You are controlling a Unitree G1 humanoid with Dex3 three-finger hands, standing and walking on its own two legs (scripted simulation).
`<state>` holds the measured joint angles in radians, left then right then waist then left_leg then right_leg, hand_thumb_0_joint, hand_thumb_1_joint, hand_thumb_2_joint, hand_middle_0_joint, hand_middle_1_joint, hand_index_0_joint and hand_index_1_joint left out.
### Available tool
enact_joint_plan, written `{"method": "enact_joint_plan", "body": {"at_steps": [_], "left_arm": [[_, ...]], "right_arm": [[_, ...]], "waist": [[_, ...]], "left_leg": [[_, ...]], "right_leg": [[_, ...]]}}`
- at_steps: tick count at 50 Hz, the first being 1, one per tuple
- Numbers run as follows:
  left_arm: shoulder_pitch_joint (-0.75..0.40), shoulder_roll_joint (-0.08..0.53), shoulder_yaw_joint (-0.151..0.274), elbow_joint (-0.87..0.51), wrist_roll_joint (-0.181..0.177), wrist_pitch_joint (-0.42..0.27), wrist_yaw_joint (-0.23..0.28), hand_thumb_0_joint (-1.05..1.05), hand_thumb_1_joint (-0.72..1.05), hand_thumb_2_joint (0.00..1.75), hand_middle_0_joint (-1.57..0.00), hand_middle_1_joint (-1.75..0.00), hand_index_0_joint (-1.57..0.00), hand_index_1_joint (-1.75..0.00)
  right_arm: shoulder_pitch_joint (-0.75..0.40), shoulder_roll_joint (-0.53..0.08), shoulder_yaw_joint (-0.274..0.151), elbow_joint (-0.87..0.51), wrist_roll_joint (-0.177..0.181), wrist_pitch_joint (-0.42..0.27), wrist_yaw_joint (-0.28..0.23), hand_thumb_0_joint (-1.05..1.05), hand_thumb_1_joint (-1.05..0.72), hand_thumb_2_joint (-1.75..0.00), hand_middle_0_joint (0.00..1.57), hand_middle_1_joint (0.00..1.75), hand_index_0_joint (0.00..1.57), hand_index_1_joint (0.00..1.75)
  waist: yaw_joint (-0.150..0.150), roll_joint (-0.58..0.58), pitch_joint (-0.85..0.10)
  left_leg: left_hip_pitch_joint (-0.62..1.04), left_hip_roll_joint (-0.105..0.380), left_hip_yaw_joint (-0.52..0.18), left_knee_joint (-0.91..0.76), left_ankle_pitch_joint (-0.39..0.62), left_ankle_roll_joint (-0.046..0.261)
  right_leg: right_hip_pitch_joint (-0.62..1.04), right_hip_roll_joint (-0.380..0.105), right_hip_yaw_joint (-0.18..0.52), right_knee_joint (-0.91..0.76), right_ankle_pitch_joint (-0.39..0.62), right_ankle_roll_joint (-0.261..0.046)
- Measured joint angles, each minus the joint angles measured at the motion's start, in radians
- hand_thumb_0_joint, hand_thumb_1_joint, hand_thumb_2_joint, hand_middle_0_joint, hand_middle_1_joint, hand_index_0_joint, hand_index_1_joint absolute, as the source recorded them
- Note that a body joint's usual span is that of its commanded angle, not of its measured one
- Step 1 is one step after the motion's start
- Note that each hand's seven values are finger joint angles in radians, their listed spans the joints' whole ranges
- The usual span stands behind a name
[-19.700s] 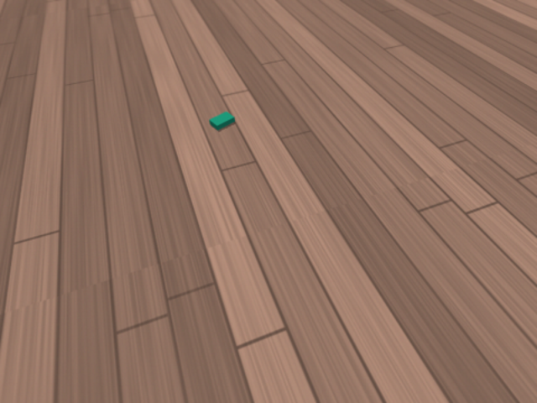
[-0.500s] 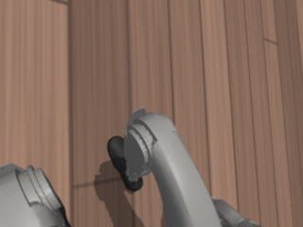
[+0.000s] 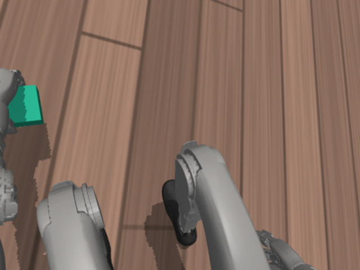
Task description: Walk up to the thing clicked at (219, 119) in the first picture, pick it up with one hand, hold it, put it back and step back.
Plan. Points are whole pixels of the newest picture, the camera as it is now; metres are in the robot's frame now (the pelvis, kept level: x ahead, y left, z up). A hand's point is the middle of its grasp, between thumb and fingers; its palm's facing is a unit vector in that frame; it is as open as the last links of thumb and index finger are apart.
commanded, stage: settle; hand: left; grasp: from above
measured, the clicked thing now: (5, 107) +0.50 +0.26 -0.21
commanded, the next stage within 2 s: lift in 0.12 s
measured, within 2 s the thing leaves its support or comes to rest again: neither
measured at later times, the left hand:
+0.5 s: hand out of the picture +0.48 +0.26 -0.12, palm faces -0.47 -0.04 -0.88, open 10.9 cm
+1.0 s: hand out of the picture +0.40 +0.28 +0.05, palm faces -0.45 -0.07 -0.89, open 10.9 cm
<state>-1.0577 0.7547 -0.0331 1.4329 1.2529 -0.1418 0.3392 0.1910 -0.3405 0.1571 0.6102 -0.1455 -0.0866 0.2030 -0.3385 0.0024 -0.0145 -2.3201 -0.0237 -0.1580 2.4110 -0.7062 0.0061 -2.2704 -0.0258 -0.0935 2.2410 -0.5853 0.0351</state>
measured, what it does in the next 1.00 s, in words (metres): rises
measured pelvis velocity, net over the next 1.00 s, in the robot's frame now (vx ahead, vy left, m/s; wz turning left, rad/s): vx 0.00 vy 0.00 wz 0.12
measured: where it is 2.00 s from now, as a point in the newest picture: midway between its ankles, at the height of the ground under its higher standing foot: (144, 246)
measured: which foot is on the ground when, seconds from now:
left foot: down 0.00-1.00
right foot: down 0.00-1.00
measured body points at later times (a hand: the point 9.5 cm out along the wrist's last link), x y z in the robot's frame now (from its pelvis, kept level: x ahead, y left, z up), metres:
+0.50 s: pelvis +0.00 -0.01 +0.02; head +0.23 +0.06 +0.40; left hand +0.50 +0.26 -0.07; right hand +0.03 -0.28 -0.07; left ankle +0.07 +0.12 -0.30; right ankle +0.13 -0.13 -0.30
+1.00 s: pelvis +0.00 +0.00 +0.14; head +0.17 +0.04 +0.55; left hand +0.42 +0.28 +0.10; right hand +0.14 -0.27 +0.02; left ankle +0.07 +0.12 -0.30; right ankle +0.13 -0.13 -0.30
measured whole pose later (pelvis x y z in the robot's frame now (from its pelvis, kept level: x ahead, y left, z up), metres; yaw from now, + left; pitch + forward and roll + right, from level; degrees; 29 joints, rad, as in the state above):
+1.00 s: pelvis +0.00 +0.00 +0.14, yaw +7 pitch +33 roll -5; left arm -0.65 0.57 -0.10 0.83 1.04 -0.12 0.04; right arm 0.17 -0.28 -0.01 0.62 0.00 0.08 0.02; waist -0.12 0.05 -0.19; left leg -1.87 -0.02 -0.06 1.96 -0.66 0.01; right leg -1.86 -0.04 -0.02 1.87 -0.57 0.04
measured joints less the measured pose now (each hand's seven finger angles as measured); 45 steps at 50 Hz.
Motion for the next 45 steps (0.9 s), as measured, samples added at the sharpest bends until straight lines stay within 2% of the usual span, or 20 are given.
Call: {"method": "enact_joint_plan", "body": {"at_steps": [9,14,19,24,37,45], "left_arm": [[-0.006,-0.012,0.005,-0.020,-0.003,-0.024,-0.056,-0.01,-0.08,0.38,-0.73,-0.39,-0.74,-0.38],[-0.008,-0.009,0.015,-0.046,-0.006,-0.041,-0.068,-0.01,-0.09,0.39,-0.73,-0.38,-0.74,-0.37],[0.005,-0.026,0.015,-0.091,-0.028,-0.026,-0.088,-0.01,-0.08,0.38,-0.73,-0.37,-0.74,-0.36],[0.049,-0.057,0.006,-0.148,-0.062,0.006,-0.134,-0.01,-0.07,0.38,-0.72,-0.37,-0.73,-0.36],[0.218,-0.122,-0.018,-0.377,-0.141,0.000,-0.267,-0.01,-0.07,0.39,-0.71,-0.40,-0.72,-0.39],[0.345,-0.155,-0.047,-0.543,-0.187,0.001,-0.300,-0.01,-0.07,0.38,-0.71,-0.42,-0.72,-0.41]], "right_arm": [[-0.008,0.019,-0.015,0.007,0.002,0.043,-0.046,0.00,-0.91,-0.90,0.20,0.30,0.20,0.30],[0.006,0.021,-0.025,0.019,0.005,0.061,-0.071,0.00,-0.90,-0.90,0.20,0.30,0.20,0.30],[0.031,0.024,-0.045,0.026,0.020,0.080,-0.084,0.00,-0.91,-0.90,0.20,0.30,0.20,0.30],[0.045,0.029,-0.069,0.030,0.043,0.107,-0.094,0.01,-0.91,-0.91,0.20,0.30,0.20,0.30],[0.039,0.027,-0.134,0.011,0.100,0.160,-0.125,0.01,-0.91,-0.91,0.20,0.30,0.20,0.30],[0.002,0.040,-0.163,0.005,0.133,0.168,-0.158,0.01,-0.91,-0.91,0.20,0.30,0.20,0.30]], "waist": [[0.013,0.005,0.013],[0.021,0.009,0.010],[0.035,0.019,-0.017],[0.053,0.035,-0.052],[0.142,0.058,-0.126],[0.195,0.058,-0.160]], "left_leg": [[0.010,-0.003,0.017,-0.022,0.027,-0.012],[0.012,-0.004,0.017,-0.028,0.032,-0.016],[0.015,-0.004,0.022,-0.048,0.032,-0.016],[0.045,-0.003,0.036,-0.090,0.029,-0.010],[0.172,-0.002,0.075,-0.227,0.038,0.008],[0.314,0.001,0.088,-0.350,0.043,0.009]], "right_leg": [[-0.005,-0.004,0.017,0.000,0.020,-0.002],[-0.007,-0.005,0.018,-0.001,0.023,-0.003],[-0.004,-0.007,0.021,-0.018,0.021,-0.006],[0.024,-0.010,0.031,-0.052,0.012,-0.005],[0.146,-0.017,0.058,-0.169,0.006,-0.001],[0.282,-0.020,0.066,-0.281,0.008,0.006]]}}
